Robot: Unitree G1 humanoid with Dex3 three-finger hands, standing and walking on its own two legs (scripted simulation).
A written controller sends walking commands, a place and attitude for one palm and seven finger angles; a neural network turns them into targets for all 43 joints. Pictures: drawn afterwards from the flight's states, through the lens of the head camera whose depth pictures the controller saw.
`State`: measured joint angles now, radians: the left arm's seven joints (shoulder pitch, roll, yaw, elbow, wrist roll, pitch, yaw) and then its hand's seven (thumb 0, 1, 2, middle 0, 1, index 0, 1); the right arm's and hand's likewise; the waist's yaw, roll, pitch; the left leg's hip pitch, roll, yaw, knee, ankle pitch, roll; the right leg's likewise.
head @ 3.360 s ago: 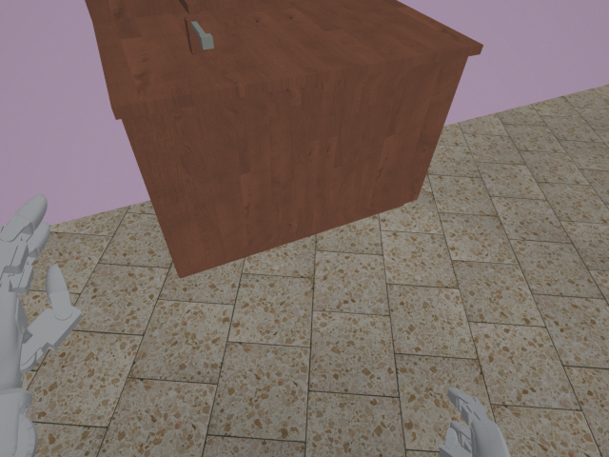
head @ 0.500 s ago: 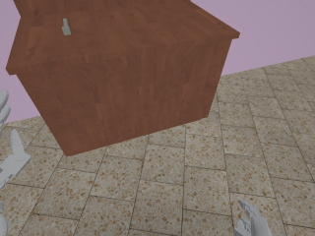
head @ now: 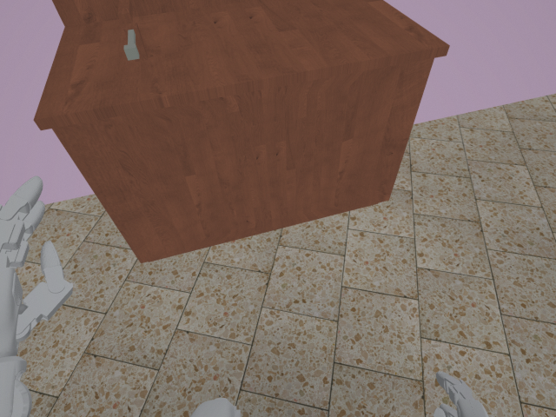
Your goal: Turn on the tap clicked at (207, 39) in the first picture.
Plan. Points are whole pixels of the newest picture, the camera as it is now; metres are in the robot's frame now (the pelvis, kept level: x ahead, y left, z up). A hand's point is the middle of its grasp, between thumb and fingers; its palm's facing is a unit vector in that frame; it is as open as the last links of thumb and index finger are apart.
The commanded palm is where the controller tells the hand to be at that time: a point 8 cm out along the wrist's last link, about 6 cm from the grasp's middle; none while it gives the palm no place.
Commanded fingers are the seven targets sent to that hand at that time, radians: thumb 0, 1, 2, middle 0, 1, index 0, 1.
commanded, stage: take the last steps up to it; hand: left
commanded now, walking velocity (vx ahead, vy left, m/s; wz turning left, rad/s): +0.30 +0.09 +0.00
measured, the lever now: (131, 52) +0.89 +0.42 +0.11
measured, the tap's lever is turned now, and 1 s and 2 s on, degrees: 0 0 0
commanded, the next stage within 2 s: come to a stop and stand still in 1.90 s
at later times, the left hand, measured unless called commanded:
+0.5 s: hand (76, 200) +0.32 +0.26 +0.19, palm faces +0.37 -0.80 -0.47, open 7.5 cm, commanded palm +0.27 +0.31 +0.17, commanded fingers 0.00 0.90 0.90 -0.20 -0.30 -0.20 -0.30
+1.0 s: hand (104, 139) +0.44 +0.27 +0.18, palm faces +0.42 -0.80 -0.42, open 7.4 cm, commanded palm +0.39 +0.31 +0.17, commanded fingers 0.00 0.90 0.90 -0.20 -0.30 -0.20 -0.30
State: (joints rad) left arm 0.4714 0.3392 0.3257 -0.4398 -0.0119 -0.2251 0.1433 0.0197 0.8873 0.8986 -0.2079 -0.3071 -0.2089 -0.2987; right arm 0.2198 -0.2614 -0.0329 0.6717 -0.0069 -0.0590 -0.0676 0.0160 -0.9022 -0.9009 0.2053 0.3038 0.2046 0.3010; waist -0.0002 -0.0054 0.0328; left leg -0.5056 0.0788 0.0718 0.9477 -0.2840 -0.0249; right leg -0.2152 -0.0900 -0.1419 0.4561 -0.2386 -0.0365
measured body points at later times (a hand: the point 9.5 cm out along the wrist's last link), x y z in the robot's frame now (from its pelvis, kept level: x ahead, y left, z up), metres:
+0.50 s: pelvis +0.10 +0.03 -0.01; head +0.13 +0.02 +0.44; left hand +0.29 +0.30 +0.21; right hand +0.25 -0.16 -0.11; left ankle +0.07 +0.14 -0.75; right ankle +0.14 -0.09 -0.71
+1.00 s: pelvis +0.22 +0.04 -0.02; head +0.25 +0.05 +0.42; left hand +0.41 +0.32 +0.20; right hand +0.39 -0.23 -0.10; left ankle +0.29 +0.16 -0.75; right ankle +0.16 -0.08 -0.73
